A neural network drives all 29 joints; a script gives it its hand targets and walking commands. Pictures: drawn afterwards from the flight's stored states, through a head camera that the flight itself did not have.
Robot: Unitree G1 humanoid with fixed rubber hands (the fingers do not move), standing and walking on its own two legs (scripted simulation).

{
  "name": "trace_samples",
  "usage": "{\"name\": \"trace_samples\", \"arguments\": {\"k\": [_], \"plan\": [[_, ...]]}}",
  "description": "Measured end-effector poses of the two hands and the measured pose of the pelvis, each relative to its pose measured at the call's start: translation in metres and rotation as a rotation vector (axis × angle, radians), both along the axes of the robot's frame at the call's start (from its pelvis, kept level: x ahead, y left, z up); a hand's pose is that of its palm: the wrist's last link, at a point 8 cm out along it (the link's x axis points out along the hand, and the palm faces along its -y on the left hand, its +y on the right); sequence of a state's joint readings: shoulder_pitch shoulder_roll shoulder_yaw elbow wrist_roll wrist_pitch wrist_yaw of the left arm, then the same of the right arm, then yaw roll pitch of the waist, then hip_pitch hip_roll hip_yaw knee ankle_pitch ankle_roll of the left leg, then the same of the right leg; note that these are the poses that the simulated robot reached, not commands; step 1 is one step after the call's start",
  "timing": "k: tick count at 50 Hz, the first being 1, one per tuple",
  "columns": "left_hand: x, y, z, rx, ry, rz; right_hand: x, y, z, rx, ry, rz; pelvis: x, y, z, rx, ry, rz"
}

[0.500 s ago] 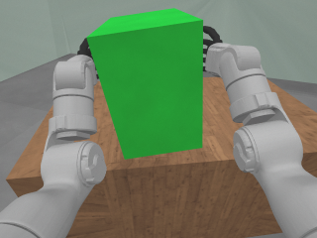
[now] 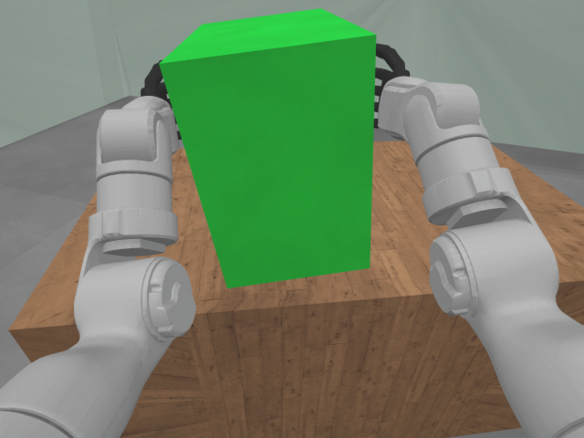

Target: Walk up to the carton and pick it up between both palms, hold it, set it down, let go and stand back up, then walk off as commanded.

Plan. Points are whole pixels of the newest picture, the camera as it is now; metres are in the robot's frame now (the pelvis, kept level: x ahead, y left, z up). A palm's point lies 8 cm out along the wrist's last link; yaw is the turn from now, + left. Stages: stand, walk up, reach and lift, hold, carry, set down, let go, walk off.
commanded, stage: set down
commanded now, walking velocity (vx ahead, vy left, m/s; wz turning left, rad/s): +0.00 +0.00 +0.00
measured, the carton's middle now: (278, 135) +0.44 +0.00 +0.28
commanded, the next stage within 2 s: none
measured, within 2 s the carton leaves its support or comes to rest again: neither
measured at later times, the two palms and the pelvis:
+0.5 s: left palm (144, 123) +0.41 +0.17 +0.31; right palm (357, 108) +0.41 -0.11 +0.32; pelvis +0.01 +0.00 +0.00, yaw +0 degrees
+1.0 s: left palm (156, 126) +0.42 +0.16 +0.30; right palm (361, 127) +0.42 -0.12 +0.30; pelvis +0.00 +0.00 +0.00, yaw +0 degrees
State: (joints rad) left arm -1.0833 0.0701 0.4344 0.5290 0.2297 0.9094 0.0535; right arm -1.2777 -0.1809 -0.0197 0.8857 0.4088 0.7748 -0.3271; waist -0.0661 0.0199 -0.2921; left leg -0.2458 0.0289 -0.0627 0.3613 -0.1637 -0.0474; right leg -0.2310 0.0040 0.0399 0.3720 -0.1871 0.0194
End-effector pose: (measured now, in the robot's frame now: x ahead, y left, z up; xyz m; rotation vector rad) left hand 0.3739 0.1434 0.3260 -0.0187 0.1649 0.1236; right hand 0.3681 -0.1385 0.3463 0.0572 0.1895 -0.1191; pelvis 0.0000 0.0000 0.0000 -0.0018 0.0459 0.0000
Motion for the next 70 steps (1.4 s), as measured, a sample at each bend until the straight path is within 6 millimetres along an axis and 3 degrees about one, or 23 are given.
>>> {"name": "trace_samples", "arguments": {"k": [7,12,21,29,46,57,70], "plan": [[0.001,0.004,0.016,0.018,-0.075,0.015,0.003,0.004,0.024,-0.011,-0.079,0.009,0.0,0.0,0.0,0.0,0.001,0.0],[0.011,0.006,0.015,0.038,-0.094,0.01,0.011,0.008,0.032,-0.048,-0.106,0.008,0.001,0.0,0.0,0.0,-0.015,0.0],[0.029,0.023,-0.011,0.025,-0.069,0.039,0.036,0.024,-0.005,-0.09,-0.094,0.041,0.005,0.0,0.0,0.0,-0.032,0.0],[0.036,0.034,-0.024,-0.021,-0.055,0.056,0.045,0.034,-0.033,-0.077,-0.081,0.052,0.007,0.001,0.001,-0.001,-0.04,0.001],[0.038,0.023,-0.022,0.014,-0.075,0.055,0.045,0.023,-0.044,-0.043,-0.1,0.044,0.003,0.001,0.0,-0.001,-0.049,0.001],[0.055,0.015,-0.04,0.032,-0.047,0.037,0.058,0.015,-0.064,-0.076,-0.072,0.036,0.008,0.001,0.001,-0.001,-0.042,0.001],[0.066,0.02,-0.052,0.027,-0.037,0.049,0.072,0.02,-0.077,-0.079,-0.06,0.048,0.014,0.001,0.001,-0.001,-0.034,0.001]]}}
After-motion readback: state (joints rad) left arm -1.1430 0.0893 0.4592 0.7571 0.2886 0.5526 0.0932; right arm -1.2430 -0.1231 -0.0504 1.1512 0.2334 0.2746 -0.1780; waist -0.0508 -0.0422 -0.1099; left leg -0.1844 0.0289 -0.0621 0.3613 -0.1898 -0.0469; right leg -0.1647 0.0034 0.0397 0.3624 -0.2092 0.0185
